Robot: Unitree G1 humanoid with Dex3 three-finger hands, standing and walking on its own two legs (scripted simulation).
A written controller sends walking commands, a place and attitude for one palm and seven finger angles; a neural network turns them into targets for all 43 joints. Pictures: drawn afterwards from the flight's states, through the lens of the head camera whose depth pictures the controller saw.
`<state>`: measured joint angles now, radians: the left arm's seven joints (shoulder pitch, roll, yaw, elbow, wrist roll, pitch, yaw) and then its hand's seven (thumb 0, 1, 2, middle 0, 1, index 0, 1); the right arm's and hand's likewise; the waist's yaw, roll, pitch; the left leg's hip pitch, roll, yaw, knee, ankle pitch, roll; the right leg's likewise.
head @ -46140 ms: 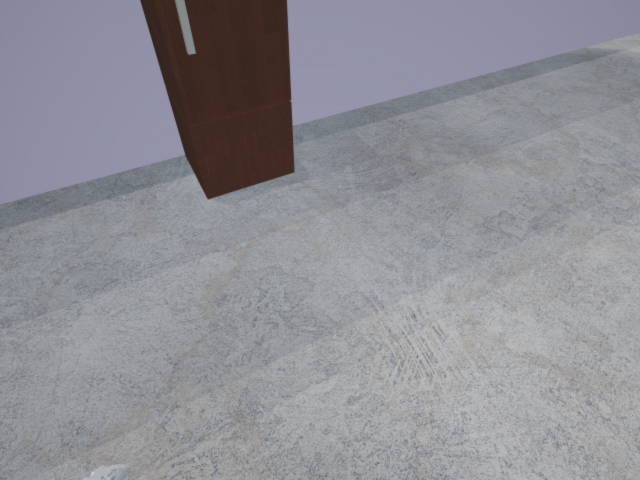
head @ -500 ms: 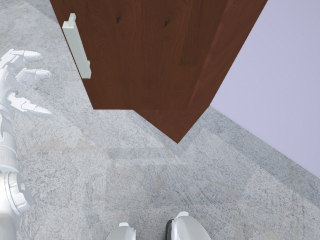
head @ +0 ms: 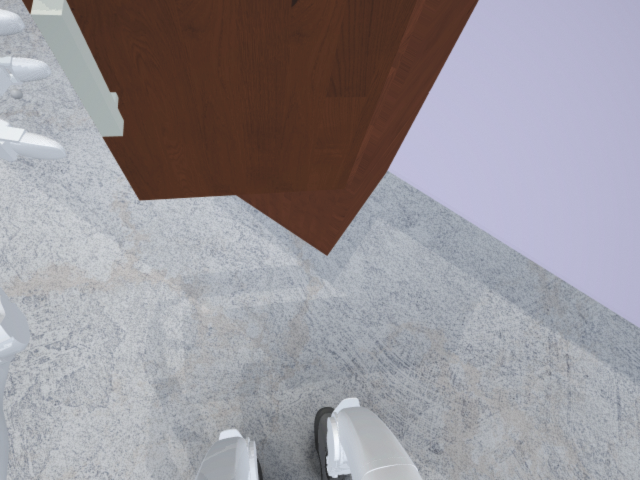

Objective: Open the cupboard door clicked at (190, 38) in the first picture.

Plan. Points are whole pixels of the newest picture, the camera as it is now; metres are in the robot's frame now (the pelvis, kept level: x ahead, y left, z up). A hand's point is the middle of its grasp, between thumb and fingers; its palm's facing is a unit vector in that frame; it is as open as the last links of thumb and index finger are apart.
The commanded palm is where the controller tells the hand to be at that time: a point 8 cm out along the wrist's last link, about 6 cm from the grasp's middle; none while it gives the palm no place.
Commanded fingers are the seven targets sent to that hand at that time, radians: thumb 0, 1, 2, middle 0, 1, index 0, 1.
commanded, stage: move the hooked fingers beside the handle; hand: left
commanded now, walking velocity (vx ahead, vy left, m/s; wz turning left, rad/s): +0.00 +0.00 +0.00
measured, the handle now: (87, 64) +0.59 +0.21 +0.08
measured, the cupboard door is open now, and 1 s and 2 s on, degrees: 42 42 42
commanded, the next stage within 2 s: slide the fingers in behind the handle in 0.90 s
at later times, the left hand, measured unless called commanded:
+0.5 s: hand (3, 91) +0.54 +0.28 +0.08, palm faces +0.01 -1.00 -0.02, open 14.0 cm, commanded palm +0.53 +0.30 +0.08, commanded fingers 0.00 -0.50 0.30 -0.30 -1.20 -0.30 -1.20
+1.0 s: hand (17, 86) +0.55 +0.27 +0.08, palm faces +0.01 -1.00 -0.02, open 14.0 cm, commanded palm +0.54 +0.30 +0.07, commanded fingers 0.00 -0.50 0.30 -0.30 -1.20 -0.30 -1.20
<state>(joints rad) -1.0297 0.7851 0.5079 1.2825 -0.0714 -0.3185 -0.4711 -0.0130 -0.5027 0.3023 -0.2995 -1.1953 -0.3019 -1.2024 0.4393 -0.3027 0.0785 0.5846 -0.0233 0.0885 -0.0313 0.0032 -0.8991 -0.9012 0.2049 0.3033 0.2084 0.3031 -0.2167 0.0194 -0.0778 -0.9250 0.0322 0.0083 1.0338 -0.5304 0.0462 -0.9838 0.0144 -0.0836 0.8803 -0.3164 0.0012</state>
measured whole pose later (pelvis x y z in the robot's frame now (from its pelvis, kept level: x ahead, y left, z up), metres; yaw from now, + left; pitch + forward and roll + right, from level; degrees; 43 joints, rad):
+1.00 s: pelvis +0.01 +0.00 +0.00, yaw -1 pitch +26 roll -6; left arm -1.04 0.82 0.53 1.27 -0.06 -0.31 -0.47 -0.01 -0.50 0.30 -0.30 -1.20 -0.30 -1.20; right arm 0.44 -0.28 0.09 0.56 -0.03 0.12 -0.01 0.00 -0.90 -0.90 0.20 0.30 0.21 0.30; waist -0.23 0.03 -0.08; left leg -0.96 0.05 0.00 1.06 -0.56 0.05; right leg -1.01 0.03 -0.09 0.88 -0.33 0.00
